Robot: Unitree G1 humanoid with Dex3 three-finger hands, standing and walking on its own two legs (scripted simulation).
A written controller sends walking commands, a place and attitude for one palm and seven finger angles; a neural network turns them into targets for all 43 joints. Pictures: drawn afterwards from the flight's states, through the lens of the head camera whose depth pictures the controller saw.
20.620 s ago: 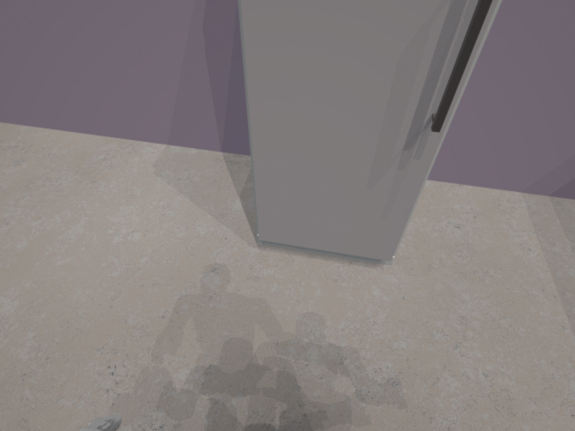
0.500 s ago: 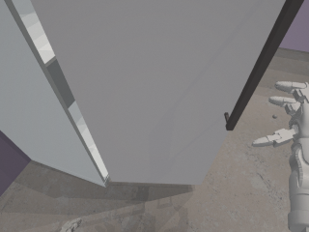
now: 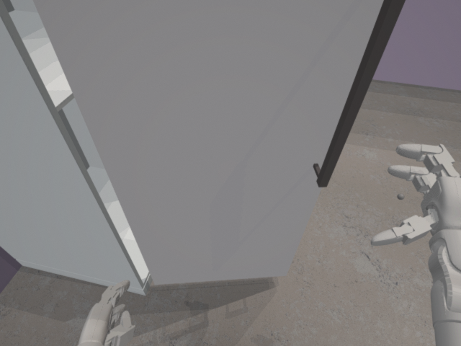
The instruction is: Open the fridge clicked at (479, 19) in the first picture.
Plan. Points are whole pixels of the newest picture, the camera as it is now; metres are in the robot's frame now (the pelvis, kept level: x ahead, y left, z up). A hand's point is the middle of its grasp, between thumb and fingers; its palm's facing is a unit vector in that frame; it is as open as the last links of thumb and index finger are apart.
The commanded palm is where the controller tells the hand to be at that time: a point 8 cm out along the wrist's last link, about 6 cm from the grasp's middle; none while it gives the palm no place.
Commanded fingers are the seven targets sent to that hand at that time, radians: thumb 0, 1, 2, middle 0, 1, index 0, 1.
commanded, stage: slip the hand off the handle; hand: right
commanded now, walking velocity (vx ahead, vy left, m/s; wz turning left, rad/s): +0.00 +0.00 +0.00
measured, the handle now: (347, 100) +0.50 -0.20 +0.20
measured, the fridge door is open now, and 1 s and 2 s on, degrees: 73 73 73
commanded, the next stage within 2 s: draw the hand back to the body in 0.18 s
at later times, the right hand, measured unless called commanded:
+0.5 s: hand (403, 187) +0.33 -0.26 +0.16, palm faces +0.12 +0.99 -0.02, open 14.7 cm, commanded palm +0.28 -0.30 +0.16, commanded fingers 0.00 0.55 -0.20 0.25 1.15 0.25 1.15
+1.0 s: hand (441, 222) +0.26 -0.28 +0.16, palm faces +0.42 +0.87 -0.24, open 13.6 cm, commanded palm +0.21 -0.30 +0.17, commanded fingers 0.00 -0.03 -0.48 0.23 0.81 0.23 0.81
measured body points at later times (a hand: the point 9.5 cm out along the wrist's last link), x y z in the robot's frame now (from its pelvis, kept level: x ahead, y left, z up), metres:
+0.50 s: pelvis +0.01 -0.01 +0.01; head -0.01 +0.01 +0.46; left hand +0.16 +0.25 -0.07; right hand +0.31 -0.31 +0.16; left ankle +0.01 +0.12 -0.72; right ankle +0.02 -0.13 -0.72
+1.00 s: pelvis +0.01 -0.01 +0.02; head -0.01 +0.00 +0.46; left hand +0.21 +0.20 -0.05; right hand +0.23 -0.32 +0.17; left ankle +0.01 +0.12 -0.72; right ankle +0.02 -0.13 -0.72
